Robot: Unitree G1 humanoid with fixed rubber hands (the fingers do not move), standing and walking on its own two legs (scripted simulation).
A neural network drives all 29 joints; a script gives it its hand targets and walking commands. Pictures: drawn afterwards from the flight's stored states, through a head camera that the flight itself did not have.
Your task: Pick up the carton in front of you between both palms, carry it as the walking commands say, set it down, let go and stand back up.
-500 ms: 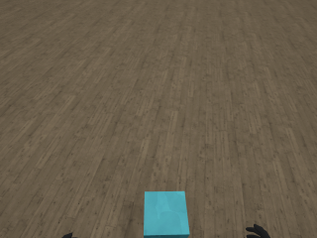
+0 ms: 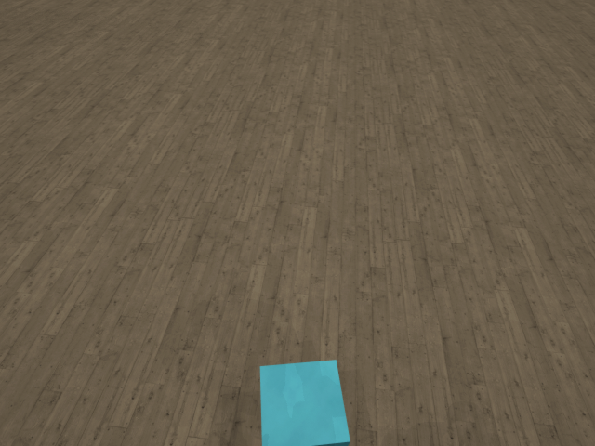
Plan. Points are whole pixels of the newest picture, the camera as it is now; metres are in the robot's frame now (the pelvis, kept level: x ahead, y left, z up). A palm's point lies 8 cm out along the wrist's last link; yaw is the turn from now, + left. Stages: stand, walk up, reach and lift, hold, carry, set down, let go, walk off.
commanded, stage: stand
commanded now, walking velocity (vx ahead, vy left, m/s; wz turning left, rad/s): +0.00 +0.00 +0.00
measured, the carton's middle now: (300, 415) +0.35 -0.02 -0.63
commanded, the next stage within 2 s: none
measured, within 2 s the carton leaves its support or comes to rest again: neither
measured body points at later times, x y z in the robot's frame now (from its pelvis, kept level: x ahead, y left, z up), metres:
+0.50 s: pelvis -0.02 +0.00 +0.00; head -0.01 +0.00 +0.45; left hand +0.07 +0.25 -0.12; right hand +0.01 -0.27 -0.12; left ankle -0.09 +0.10 -0.72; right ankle -0.02 -0.12 -0.72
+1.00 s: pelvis -0.03 +0.00 +0.01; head -0.02 +0.00 +0.46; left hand +0.04 +0.25 -0.13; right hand -0.03 -0.26 -0.13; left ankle -0.10 +0.10 -0.72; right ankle -0.02 -0.12 -0.72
